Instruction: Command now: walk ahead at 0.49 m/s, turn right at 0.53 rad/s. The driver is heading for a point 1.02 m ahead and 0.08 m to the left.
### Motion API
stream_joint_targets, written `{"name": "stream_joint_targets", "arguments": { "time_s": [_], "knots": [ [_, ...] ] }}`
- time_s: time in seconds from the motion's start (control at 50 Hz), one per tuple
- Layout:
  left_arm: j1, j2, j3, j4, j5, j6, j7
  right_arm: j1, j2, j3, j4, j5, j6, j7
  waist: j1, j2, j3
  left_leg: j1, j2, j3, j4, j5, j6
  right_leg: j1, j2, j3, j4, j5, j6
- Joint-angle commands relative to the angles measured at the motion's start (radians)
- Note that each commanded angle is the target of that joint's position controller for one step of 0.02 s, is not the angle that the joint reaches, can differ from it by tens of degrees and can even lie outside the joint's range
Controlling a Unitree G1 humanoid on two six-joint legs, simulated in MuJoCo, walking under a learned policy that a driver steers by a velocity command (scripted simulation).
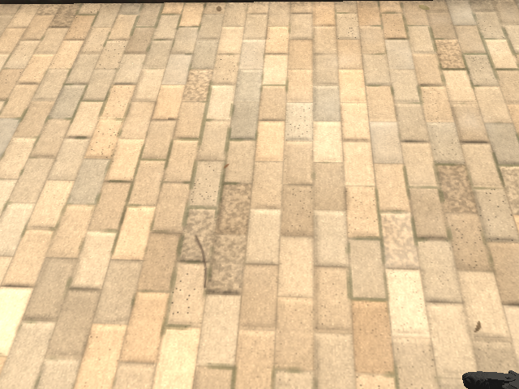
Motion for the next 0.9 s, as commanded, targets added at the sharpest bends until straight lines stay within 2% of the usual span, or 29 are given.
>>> {"name": "stream_joint_targets", "arguments": {
  "time_s": [0.02,0.08,0.14,0.16,0.18,0.2,0.22,0.24,0.26,0.28,0.3,0.32,0.36,0.42,0.46,0.52,0.56,0.6,0.62,0.64,0.66,0.68,0.7,0.72,0.74,0.76,0.78,0.82,0.9],
  "knots": [
    [-0.01,0.191,0.052,-0.055,-0.011,-0.012,0.013,-0.14,-0.032,-0.002,-0.092,0.011,-0.013,0.006,0.014,-0.12,0.013,0.148,-0.077,0.048,-0.202,0.165,-0.01,-0.138,-0.169,0.139,-0.092,0.184,-0.149],
    [0.035,0.196,0.055,-0.035,-0.023,-0.004,0.02,-0.186,-0.068,-0.014,-0.105,0.025,-0.019,0.018,0.017,-0.13,0.007,0.183,-0.083,-0.003,-0.296,0.172,0.017,-0.051,-0.212,0.229,-0.041,0.155,-0.127],
    [0.014,0.19,0.062,-0.035,-0.011,-0.004,0.023,-0.108,-0.115,-0.035,-0.083,0.026,-0.027,0.012,-0.032,-0.156,-0.019,0.265,-0.067,-0.02,-0.317,0.073,0.065,0.034,-0.247,0.274,0.057,0.25,-0.085],
    [0.007,0.172,0.058,-0.037,-0.006,-0.002,0.02,-0.024,-0.13,-0.048,-0.059,0.02,-0.031,0.006,-0.074,-0.15,-0.066,0.388,-0.075,0.01,-0.35,0.067,0.094,0.035,-0.214,0.25,0.147,0.369,-0.067],
    [0.008,0.134,0.044,-0.047,0.006,-0.002,0.012,0.097,-0.154,-0.06,-0.042,0.009,-0.033,0.0,-0.132,-0.124,-0.179,0.6,-0.013,-0.025,-0.334,0.058,0.141,-0.015,-0.162,0.209,0.332,0.382,-0.04],
    [0.078,0.069,0.021,-0.06,0.031,-0.006,0.01,0.239,-0.216,-0.073,-0.032,-0.001,-0.027,-0.004,-0.147,0.046,-0.342,0.905,0.173,-0.254,-0.289,0.027,0.228,-0.203,-0.062,0.128,0.64,0.096,-0.001],
    [0.223,0.033,0.007,-0.052,-0.011,-0.016,0.006,0.285,-0.238,-0.081,0.02,0.005,-0.015,0.012,-0.086,0.366,-0.416,1.084,0.34,-0.721,-0.451,-0.246,0.359,-0.503,0.028,0.067,0.916,-0.374,0.052],
    [0.161,0.134,0.026,-0.035,-0.028,-0.018,0.008,0.252,-0.141,-0.061,0.001,0.024,-0.014,0.012,-0.114,0.189,-0.295,0.994,0.314,-0.73,-0.507,-0.428,0.327,-0.59,-0.04,0.105,1.009,-0.312,0.055],
    [0.022,0.174,0.037,-0.063,-0.025,-0.017,0.007,0.185,-0.102,-0.049,-0.002,0.026,-0.01,0.008,-0.13,0.07,-0.155,0.85,0.274,-0.556,-0.519,-0.36,0.295,-0.604,-0.074,0.065,1.006,-0.217,0.056],
    [-0.056,0.161,0.034,-0.084,-0.008,-0.02,0.009,0.145,-0.095,-0.042,-0.001,0.015,-0.007,0.009,-0.115,-0.008,-0.08,0.721,0.236,-0.447,-0.535,-0.206,0.286,-0.579,-0.105,0.038,0.976,-0.157,0.058],
    [-0.086,0.143,0.035,-0.098,0.004,-0.025,0.005,0.124,-0.084,-0.038,0.01,0.009,-0.007,0.009,-0.092,-0.005,-0.04,0.645,0.202,-0.372,-0.553,-0.094,0.29,-0.562,-0.133,0.031,0.923,-0.12,0.058],
    [-0.08,0.126,0.033,-0.1,0.005,-0.026,-0.001,0.116,-0.073,-0.033,0.017,0.003,-0.01,0.007,-0.068,0.032,-0.036,0.602,0.171,-0.313,-0.573,-0.024,0.282,-0.523,-0.159,0.02,0.881,-0.098,0.057],
    [-0.072,0.09,0.023,-0.097,0.012,-0.028,-0.005,0.131,-0.067,-0.029,0.04,0.017,-0.014,0.009,-0.05,0.062,-0.04,0.572,0.139,-0.263,-0.598,0.078,0.302,-0.502,-0.17,-0.022,0.802,-0.093,0.068],
    [-0.168,0.053,0.002,-0.133,0.031,-0.039,-0.009,0.155,-0.119,-0.042,0.064,0.035,-0.007,0.001,-0.065,0.042,-0.011,0.537,0.13,-0.214,-0.631,0.149,0.326,-0.513,-0.176,-0.059,0.597,-0.038,0.099],
    [-0.247,0.039,-0.008,-0.147,0.028,-0.05,-0.017,0.174,-0.145,-0.049,0.077,0.039,0.005,-0.007,-0.089,0.036,-0.003,0.505,0.101,-0.166,-0.632,0.139,0.306,-0.457,-0.156,-0.071,0.435,0.087,0.111],
    [-0.337,0.056,-0.006,-0.162,0.016,-0.064,-0.03,0.236,-0.167,-0.052,0.103,0.045,0.02,-0.013,-0.121,0.041,-0.003,0.481,0.095,-0.159,-0.61,0.116,0.283,-0.353,-0.109,-0.082,0.291,0.225,0.124],
    [-0.372,0.078,0.003,-0.177,0.009,-0.071,-0.036,0.265,-0.168,-0.052,0.115,0.051,0.029,-0.016,-0.121,0.05,-0.003,0.508,0.114,-0.2,-0.578,0.068,0.266,-0.314,-0.099,-0.065,0.232,0.225,0.112],
    [-0.355,0.107,0.017,-0.178,0.007,-0.078,-0.036,0.265,-0.175,-0.055,0.118,0.052,0.038,-0.021,-0.093,0.065,-0.012,0.529,0.13,-0.24,-0.53,0.035,0.241,-0.244,-0.095,-0.06,0.182,0.184,0.088],
    [-0.307,0.121,0.027,-0.165,0.007,-0.08,-0.032,0.257,-0.169,-0.054,0.118,0.051,0.043,-0.022,-0.06,0.065,-0.029,0.517,0.116,-0.237,-0.482,0.049,0.222,-0.16,-0.094,-0.069,0.147,0.172,0.069],
    [-0.215,0.151,0.045,-0.143,0.013,-0.081,-0.024,0.256,-0.145,-0.045,0.114,0.045,0.044,-0.023,-0.014,0.057,-0.08,0.481,0.068,-0.21,-0.376,0.102,0.194,-0.013,-0.104,-0.073,0.127,0.151,0.043],
    [-0.059,0.208,0.064,-0.128,0.029,-0.081,-0.012,0.234,-0.088,-0.024,0.089,0.028,0.04,-0.02,0.062,-0.016,-0.204,0.354,0.004,-0.16,-0.118,-0.014,0.154,0.224,-0.254,0.061,0.146,0.124,-0.018],
    [0.031,0.285,0.084,-0.107,0.039,-0.063,-0.009,0.349,-0.002,0.002,0.061,0.039,0.029,-0.023,0.033,-0.279,-0.345,0.044,-0.118,-0.033,0.214,-0.428,0.092,0.516,-0.49,0.431,0.091,-0.015,-0.155],
    [0.04,0.217,0.071,-0.098,0.026,-0.057,-0.015,0.354,-0.08,-0.015,0.068,0.061,0.027,-0.026,0.041,-0.285,-0.318,-0.089,-0.078,-0.076,0.384,-0.504,0.079,0.478,-0.51,0.596,0.009,-0.206,-0.186],
    [-0.007,0.155,0.054,-0.1,0.019,-0.056,-0.014,0.28,-0.137,-0.034,0.064,0.068,0.032,-0.026,0.042,-0.199,-0.188,-0.133,-0.035,-0.083,0.442,-0.415,0.077,0.368,-0.474,0.467,-0.011,-0.228,-0.151],
    [-0.064,0.122,0.043,-0.102,0.02,-0.055,-0.015,0.233,-0.135,-0.037,0.057,0.059,0.039,-0.027,0.02,-0.15,-0.118,-0.113,-0.004,-0.06,0.437,-0.339,0.072,0.259,-0.43,0.345,-0.03,-0.142,-0.128],
    [-0.109,0.091,0.034,-0.097,0.025,-0.055,-0.017,0.205,-0.123,-0.039,0.05,0.048,0.045,-0.025,-0.004,-0.138,-0.067,-0.09,0.02,-0.055,0.408,-0.285,0.066,0.168,-0.391,0.256,-0.061,-0.055,-0.118],
    [-0.138,0.076,0.031,-0.092,0.032,-0.059,-0.018,0.201,-0.107,-0.041,0.046,0.046,0.055,-0.021,-0.029,-0.155,-0.036,-0.05,0.043,-0.056,0.383,-0.247,0.063,0.096,-0.363,0.181,-0.092,0.009,-0.108],
    [-0.157,0.081,0.038,-0.078,0.03,-0.071,-0.016,0.195,-0.068,-0.035,0.038,0.047,0.071,-0.015,-0.05,-0.15,-0.015,-0.008,0.057,-0.042,0.357,-0.204,0.055,0.023,-0.348,0.081,-0.139,0.111,-0.112],
    [-0.142,0.126,0.056,-0.038,0.028,-0.08,-0.01,0.122,-0.047,-0.027,0.0,0.037,0.08,-0.007,-0.049,-0.097,0.009,-0.042,0.065,-0.041,0.207,-0.064,0.04,0.03,-0.35,-0.061,-0.172,0.257,-0.122]
  ]
}}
